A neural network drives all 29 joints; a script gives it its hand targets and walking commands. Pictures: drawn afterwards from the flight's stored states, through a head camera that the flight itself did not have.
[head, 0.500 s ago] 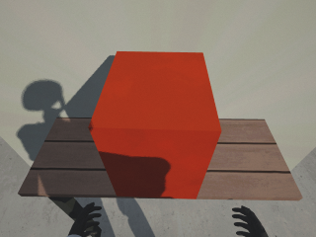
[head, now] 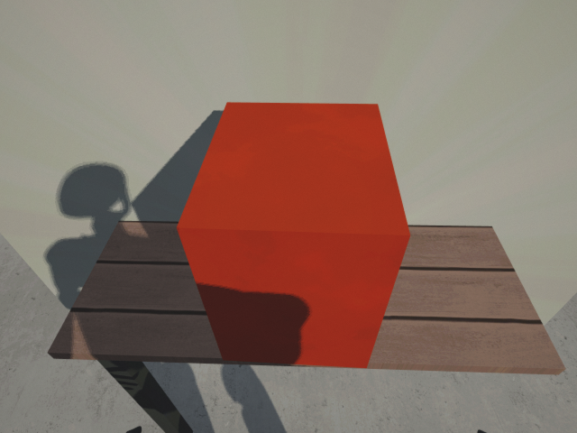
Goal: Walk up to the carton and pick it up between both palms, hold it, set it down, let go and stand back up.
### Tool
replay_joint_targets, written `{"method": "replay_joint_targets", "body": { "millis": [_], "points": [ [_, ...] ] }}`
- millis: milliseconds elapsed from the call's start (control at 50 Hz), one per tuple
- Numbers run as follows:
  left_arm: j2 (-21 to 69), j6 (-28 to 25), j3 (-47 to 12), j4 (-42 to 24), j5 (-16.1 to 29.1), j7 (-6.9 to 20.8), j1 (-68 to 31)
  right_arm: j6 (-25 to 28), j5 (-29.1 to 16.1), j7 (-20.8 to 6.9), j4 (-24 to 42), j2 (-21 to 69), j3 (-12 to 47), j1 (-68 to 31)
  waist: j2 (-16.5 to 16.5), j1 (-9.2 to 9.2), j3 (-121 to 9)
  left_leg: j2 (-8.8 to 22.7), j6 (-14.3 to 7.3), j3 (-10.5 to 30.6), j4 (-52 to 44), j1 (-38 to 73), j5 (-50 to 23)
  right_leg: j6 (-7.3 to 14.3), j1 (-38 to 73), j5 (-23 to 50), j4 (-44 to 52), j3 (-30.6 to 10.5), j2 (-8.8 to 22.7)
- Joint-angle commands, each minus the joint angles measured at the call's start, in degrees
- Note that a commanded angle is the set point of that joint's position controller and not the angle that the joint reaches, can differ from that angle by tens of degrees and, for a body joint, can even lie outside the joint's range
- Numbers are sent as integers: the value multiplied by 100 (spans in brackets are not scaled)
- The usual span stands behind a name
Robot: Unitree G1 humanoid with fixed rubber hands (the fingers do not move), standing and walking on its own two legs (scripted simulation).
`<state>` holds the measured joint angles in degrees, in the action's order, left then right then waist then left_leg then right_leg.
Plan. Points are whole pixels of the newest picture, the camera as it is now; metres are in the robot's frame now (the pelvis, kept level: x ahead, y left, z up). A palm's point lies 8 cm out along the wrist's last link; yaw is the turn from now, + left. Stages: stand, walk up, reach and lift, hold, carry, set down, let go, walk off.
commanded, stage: stand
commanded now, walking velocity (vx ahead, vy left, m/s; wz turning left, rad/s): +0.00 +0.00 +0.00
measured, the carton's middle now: (297, 236) +0.39 +0.02 +0.08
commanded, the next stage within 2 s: none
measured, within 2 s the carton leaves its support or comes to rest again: neither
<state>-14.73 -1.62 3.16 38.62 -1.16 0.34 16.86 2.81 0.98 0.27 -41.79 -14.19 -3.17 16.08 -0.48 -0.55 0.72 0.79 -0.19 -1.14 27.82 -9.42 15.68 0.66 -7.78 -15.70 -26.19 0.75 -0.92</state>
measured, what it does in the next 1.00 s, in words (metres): stands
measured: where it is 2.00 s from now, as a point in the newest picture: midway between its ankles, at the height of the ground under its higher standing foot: outside the picture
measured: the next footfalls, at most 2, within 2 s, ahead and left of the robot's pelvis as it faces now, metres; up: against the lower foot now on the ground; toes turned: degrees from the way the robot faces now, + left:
none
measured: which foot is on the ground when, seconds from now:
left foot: down 0.00-1.00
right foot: down 0.00-1.00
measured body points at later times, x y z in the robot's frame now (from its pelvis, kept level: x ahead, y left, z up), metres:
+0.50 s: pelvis -0.04 +0.01 +0.00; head -0.05 +0.01 +0.45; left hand +0.03 +0.27 -0.12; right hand +0.03 -0.25 -0.12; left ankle -0.01 +0.12 -0.74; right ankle -0.01 -0.11 -0.74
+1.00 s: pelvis -0.04 +0.01 +0.00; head -0.05 +0.01 +0.45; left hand +0.00 +0.27 -0.13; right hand +0.02 -0.25 -0.13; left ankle -0.01 +0.12 -0.74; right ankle -0.02 -0.11 -0.74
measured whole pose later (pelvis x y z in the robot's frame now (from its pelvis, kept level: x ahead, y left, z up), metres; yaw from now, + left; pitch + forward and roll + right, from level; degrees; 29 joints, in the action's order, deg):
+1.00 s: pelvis -0.04 +0.01 +0.00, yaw +1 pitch -3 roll +0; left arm -15.1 -1.6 -0.1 45.4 -0.7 -0.5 22.0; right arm 1.0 0.5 0.0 -45.8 -14.4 -1.0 19.8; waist -0.6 0.0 1.4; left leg -0.5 -0.9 -0.3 30.2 -14.9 12.8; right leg -0.2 -13.5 -13.7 -29.8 0.7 0.3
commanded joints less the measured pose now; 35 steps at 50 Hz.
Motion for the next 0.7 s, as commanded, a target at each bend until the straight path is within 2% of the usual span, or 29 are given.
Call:
{"method": "replay_joint_targets", "body": {
  "millis": [0, 260, 460, 680],
  "points": [
    [-672, -150, 125, -467, 12, -23, -84, 64, 0, -15, 435, -761, -158, 31, 83, 51, 24, 549, -198, 561, -472, -67, -1263, 97, -283, 1263, 479, -590, 659],
    [-770, -121, 4, -175, 42, -73, 262, 11, -44, -39, 267, -790, -79, 356, -32, 32, 418, 491, -167, 708, -740, -592, -165, 50, -464, 230, 507, -606, 633],
    [-762, -108, -67, 24, 23, -74, 455, -29, -49, -37, 190, -844, -53, 433, -102, 30, 525, 496, -182, 892, -964, -967, 812, 24, -564, -237, 410, -582, 552],
    [-782, -97, -101, 206, 30, -84, 662, -79, -45, -22, 69, -861, -18, 519, -59, 54, 524, 474, -180, 953, -923, -996, 1019, 28, -778, -450, 386, -609, 529]
  ]
}}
